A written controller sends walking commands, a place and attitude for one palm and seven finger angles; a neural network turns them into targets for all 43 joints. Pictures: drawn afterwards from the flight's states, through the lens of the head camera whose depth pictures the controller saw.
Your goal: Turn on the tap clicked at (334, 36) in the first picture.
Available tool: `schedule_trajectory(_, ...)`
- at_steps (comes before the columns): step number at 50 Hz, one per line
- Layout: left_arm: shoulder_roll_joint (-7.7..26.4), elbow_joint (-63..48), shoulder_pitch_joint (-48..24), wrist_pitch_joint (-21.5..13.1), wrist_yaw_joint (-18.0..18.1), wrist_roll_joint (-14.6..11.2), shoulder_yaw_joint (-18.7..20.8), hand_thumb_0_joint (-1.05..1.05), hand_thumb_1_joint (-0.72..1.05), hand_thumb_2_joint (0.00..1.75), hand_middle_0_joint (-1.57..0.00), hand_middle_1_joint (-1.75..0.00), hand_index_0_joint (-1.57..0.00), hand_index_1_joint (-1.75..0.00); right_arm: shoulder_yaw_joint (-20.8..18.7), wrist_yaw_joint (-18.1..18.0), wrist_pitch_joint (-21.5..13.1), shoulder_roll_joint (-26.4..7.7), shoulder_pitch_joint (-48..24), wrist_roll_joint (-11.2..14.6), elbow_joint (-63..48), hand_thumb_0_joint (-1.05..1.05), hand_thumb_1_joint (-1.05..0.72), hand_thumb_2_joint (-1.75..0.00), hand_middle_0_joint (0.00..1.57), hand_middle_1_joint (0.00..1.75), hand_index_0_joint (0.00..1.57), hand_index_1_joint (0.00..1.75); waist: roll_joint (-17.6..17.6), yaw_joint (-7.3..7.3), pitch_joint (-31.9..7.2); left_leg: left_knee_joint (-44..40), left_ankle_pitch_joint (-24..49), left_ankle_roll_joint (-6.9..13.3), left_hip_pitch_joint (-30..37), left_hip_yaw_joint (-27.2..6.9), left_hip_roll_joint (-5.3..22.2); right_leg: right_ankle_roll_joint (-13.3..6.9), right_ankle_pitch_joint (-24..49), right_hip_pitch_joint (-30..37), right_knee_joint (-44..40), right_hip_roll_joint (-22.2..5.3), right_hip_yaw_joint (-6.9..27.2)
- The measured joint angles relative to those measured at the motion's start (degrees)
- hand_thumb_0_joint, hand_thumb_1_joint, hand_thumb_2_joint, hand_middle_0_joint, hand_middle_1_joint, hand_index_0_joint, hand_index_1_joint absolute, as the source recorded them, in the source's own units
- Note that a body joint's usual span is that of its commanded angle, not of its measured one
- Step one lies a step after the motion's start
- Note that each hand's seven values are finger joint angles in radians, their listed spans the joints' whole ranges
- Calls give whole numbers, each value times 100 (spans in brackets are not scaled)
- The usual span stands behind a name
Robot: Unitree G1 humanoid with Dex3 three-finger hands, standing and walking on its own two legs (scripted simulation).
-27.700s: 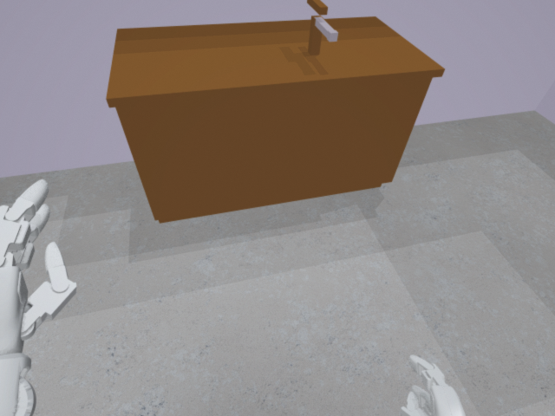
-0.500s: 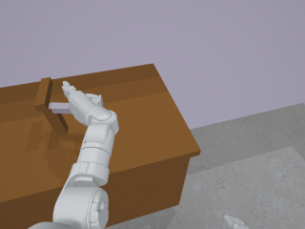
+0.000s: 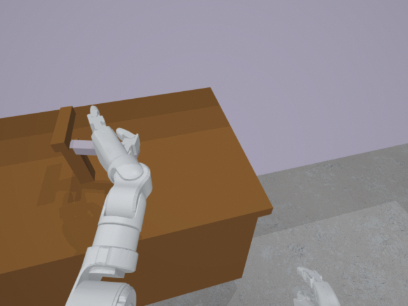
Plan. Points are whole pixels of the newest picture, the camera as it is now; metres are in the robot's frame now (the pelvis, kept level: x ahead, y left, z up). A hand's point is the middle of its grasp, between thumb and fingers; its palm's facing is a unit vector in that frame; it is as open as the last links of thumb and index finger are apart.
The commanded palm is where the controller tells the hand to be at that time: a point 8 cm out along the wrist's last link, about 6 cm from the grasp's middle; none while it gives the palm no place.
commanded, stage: draw the hand back beside the body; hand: left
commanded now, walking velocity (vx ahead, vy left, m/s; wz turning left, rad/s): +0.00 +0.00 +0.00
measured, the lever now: (132, 149) +0.44 +0.21 +0.07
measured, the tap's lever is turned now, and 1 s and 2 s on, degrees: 71 71 71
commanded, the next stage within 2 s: step back with the hand held close in 1.40 s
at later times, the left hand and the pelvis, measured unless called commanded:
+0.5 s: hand (104, 179) +0.28 +0.19 +0.16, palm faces +0.21 -0.94 -0.26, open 7.6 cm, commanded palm +0.25 +0.24 +0.17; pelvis -0.01 +0.01 +0.01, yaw -2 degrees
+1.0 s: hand (62, 203) +0.23 +0.24 +0.16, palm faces +0.30 -0.90 -0.33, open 7.4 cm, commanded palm +0.19 +0.29 +0.18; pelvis +0.00 +0.02 +0.01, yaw -3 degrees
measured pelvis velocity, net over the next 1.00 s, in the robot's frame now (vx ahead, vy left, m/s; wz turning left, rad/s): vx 0.00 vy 0.02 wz -0.05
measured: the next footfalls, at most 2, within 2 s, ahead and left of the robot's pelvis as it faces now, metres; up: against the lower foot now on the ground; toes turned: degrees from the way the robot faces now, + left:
none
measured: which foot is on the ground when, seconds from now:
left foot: down 0.00-1.00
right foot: down 0.00-1.00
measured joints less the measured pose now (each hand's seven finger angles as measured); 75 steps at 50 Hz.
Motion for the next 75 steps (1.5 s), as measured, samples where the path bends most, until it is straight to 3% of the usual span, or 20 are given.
schedule_trajectory(2,223,-371,372,-124,-789,-113,-173,2,90,90,-15,-15,-15,-15,54,-100,135,35,27,82,-186,1,-91,-90,20,30,21,30,-6,-25,29,-103,12,11,165,78,13,9,22,119,-63,-1,80)
schedule_trajectory(5,502,-862,945,-181,-1700,-543,-208,2,90,90,-15,-16,-16,-16,142,-246,287,39,121,206,-425,1,-91,-90,20,30,21,30,22,-54,50,-259,21,22,456,189,59,25,92,378,-245,28,198)
schedule_trajectory(7,600,-1154,1306,-44,-1907,-778,-92,2,90,90,-16,-16,-16,-16,179,-301,345,17,176,260,-505,1,-91,-90,20,30,21,30,42,-63,40,-346,25,22,626,246,94,29,147,547,-381,55,260)
schedule_trajectory(8,697,-1253,1518,-93,-2048,-776,-54,2,90,90,-16,-17,-17,-16,186,-292,347,8,192,255,-527,1,-91,-90,20,30,21,30,46,-86,47,-385,29,22,701,261,105,31,171,624,-439,64,278)
schedule_trajectory(12,1350,-1621,2503,-745,-2812,-770,-65,2,90,90,-17,-18,-17,-18,158,-228,190,-66,355,270,-711,1,-91,-90,20,30,21,30,58,-117,197,-520,65,26,943,300,148,24,273,888,-660,103,325)
schedule_trajectory(16,1728,-1980,2987,-1341,-3139,-692,-176,2,90,90,-17,-19,-17,-19,85,-241,-129,-244,514,257,-678,1,-91,-90,20,30,20,30,129,33,454,-617,144,44,1073,267,145,41,396,1077,-859,106,294)
schedule_trajectory(21,1761,-2053,2965,-1875,-3292,-636,-269,2,90,90,-17,-20,-18,-20,77,-271,-305,-334,484,250,-450,1,-91,-90,20,30,20,30,182,152,643,-764,289,90,1140,211,79,83,500,1157,-984,50,230)
schedule_trajectory(28,1713,-2195,3293,-2168,-3450,-621,-204,2,90,90,-18,-22,-18,-22,164,-238,-341,-128,372,233,-517,1,-91,-90,20,30,20,30,157,22,613,-908,367,107,1209,286,89,106,603,1193,-1120,45,306)
schedule_trajectory(33,1783,-2484,3691,-2202,-3519,-631,-68,2,89,90,-19,-24,-19,-24,199,-235,-368,-53,401,220,-613,1,-91,-90,20,30,21,30,165,-3,588,-904,335,113,1237,328,114,115,638,1249,-1207,64,352)
schedule_trajectory(45,1867,-3177,4498,-2255,-3495,-658,302,2,89,90,-20,-28,-20,-27,123,-243,-475,-174,440,206,-527,1,-91,-90,20,30,21,30,196,166,573,-824,258,155,1211,301,68,158,598,1287,-1229,24,320)
schedule_trajectory(58,2022,-3804,5282,-2261,-3484,-703,692,2,89,90,-21,-30,-21,-30,92,-245,-582,-160,385,200,-585,1,-91,-90,20,30,21,30,186,224,515,-685,158,164,1137,266,60,168,537,1271,-1188,23,286)
schedule_trajectory(65,1957,-3793,5208,-2252,-3446,-684,680,2,89,90,-21,-30,-21,-30,102,-282,-626,-176,380,193,-536,1,-91,-90,20,30,21,30,223,286,549,-644,160,177,1105,219,27,180,511,1253,-1135,0,232)
schedule_trajectory(75,1978,-3796,5187,-2271,-3469,-690,654,2,89,90,-21,-30,-21,-30,145,-284,-638,-119,392,185,-544,1,-91,-90,20,30,21,30,207,225,558,-657,171,166,1097,223,41,168,520,1236,-1136,12,238)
